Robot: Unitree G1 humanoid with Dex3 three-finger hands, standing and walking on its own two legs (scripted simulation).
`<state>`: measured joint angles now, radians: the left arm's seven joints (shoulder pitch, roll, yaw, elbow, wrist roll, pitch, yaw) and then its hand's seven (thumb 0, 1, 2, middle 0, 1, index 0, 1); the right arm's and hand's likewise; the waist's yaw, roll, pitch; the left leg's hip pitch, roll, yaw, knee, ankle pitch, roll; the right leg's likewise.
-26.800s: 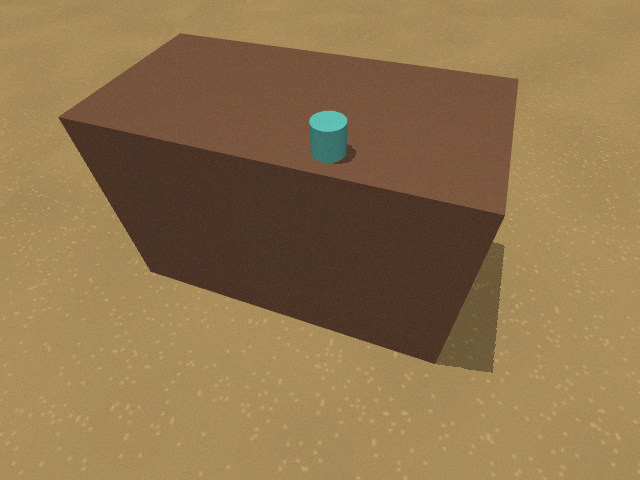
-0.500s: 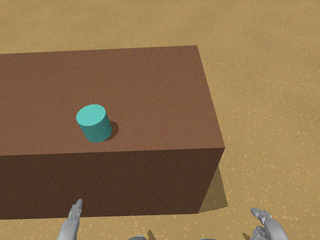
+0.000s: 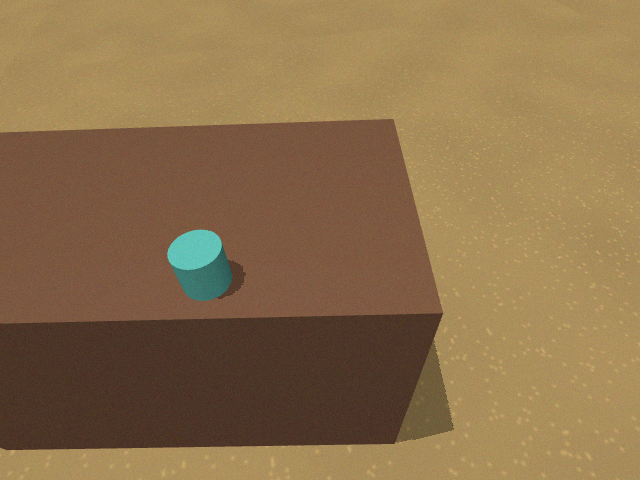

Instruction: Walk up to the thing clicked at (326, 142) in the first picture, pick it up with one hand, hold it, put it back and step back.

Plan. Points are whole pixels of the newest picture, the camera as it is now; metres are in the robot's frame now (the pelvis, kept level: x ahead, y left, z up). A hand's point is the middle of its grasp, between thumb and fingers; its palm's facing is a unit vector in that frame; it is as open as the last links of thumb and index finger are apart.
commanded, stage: stand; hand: left
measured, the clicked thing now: (201, 265) +0.45 +0.22 -0.02
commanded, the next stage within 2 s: none
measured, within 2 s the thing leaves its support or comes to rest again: neither
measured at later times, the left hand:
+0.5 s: hand out of the picture +0.07 +0.26 -0.14, palm faces -0.02 -0.94 -0.35, open 7.4 cm
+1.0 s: hand out of the picture +0.08 +0.26 -0.14, palm faces -0.02 -0.94 -0.33, open 7.4 cm
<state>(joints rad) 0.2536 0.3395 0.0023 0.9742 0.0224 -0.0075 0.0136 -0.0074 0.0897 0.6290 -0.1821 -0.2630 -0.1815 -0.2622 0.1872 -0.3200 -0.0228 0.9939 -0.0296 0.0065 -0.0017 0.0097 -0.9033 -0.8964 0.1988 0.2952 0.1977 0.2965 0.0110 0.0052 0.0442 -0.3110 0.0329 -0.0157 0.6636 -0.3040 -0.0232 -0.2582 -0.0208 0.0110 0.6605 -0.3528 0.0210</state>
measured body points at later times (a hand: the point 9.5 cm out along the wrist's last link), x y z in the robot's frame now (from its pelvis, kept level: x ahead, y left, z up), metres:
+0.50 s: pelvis +0.00 +0.00 +0.02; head +0.01 +0.00 +0.47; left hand +0.07 +0.30 -0.11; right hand +0.06 -0.29 -0.12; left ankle +0.04 +0.14 -0.72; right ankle +0.00 -0.14 -0.72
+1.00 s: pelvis +0.01 +0.01 +0.02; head +0.02 +0.02 +0.47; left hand +0.08 +0.31 -0.11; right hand +0.08 -0.28 -0.11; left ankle +0.04 +0.14 -0.72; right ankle +0.00 -0.14 -0.72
